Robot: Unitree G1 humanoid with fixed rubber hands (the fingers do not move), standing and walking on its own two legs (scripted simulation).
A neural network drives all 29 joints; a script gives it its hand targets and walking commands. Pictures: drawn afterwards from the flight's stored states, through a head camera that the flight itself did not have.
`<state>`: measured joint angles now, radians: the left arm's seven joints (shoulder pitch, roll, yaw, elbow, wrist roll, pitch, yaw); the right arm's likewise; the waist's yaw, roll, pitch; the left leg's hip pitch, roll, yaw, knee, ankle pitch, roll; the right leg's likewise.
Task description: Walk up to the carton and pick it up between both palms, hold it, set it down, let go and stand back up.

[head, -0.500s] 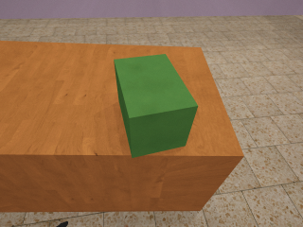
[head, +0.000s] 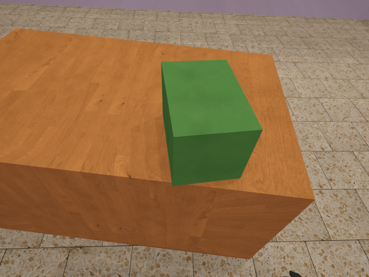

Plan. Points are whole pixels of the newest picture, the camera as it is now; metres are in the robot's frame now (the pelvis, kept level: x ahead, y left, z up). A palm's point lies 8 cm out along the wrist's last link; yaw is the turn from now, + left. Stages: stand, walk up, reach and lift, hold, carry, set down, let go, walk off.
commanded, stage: walk up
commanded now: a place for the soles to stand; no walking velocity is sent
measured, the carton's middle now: (200, 120) +0.53 -0.03 +0.02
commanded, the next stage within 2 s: none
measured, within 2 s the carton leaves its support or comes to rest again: neither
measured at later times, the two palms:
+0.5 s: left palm out of the picture +0.04 +0.25 -0.12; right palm out of the picture +0.12 -0.27 -0.10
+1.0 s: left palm out of the picture +0.01 +0.23 -0.11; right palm out of the picture +0.13 -0.28 -0.11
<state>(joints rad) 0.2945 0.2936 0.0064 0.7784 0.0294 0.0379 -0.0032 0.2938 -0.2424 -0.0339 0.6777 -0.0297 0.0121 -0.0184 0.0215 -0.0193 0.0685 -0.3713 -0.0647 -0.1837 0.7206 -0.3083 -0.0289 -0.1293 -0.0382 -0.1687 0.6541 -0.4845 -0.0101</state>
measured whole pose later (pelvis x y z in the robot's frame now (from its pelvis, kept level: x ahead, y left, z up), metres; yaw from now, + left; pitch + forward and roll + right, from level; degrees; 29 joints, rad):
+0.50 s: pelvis +0.00 -0.02 +0.00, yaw +3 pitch -3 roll +1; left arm 0.34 0.29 0.01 0.74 0.03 0.03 0.00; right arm 0.27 -0.24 -0.04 0.69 -0.04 0.01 -0.02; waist 0.03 -0.04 0.09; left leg -0.36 -0.06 -0.13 0.72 -0.30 -0.04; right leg -0.12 -0.06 -0.18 0.71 -0.53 -0.03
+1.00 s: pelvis +0.00 -0.04 +0.00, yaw +4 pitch -4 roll +1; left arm 0.36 0.28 0.01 0.73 0.02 0.04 0.00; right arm 0.19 -0.24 -0.03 0.73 -0.02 0.04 -0.03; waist 0.03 -0.01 0.11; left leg -0.34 0.00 -0.11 0.68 -0.28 -0.06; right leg -0.11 0.01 -0.11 0.69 -0.51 -0.06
